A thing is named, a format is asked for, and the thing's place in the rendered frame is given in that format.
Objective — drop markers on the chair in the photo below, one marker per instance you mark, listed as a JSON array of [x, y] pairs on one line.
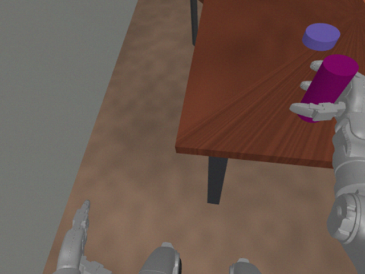
[[194, 19]]

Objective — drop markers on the right robot hand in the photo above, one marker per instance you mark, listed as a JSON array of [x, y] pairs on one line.
[[352, 99]]

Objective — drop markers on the left robot hand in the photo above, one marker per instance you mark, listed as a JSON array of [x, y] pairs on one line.
[[71, 254]]

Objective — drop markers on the right robot arm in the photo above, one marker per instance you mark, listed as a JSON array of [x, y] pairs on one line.
[[346, 221]]

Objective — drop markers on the table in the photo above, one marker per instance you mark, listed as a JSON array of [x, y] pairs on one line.
[[248, 63]]

